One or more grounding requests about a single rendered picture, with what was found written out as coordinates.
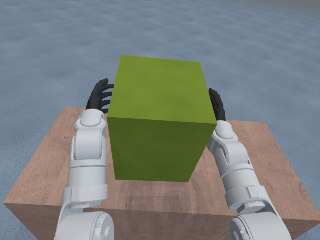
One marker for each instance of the robot left upper arm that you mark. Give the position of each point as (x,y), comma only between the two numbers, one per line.
(86,226)

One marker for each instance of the left robot forearm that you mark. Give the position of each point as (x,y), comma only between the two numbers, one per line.
(87,165)

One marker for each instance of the right robot forearm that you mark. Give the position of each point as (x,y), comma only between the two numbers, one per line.
(244,193)

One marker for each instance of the right robot hand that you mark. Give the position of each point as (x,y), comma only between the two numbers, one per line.
(217,105)

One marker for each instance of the robot right upper arm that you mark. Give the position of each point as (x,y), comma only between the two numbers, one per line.
(258,226)

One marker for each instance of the pedestal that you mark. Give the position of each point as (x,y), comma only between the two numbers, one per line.
(160,210)

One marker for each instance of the left robot hand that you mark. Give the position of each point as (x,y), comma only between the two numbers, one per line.
(95,100)

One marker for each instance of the carton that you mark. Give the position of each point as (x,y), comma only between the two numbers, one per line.
(160,119)

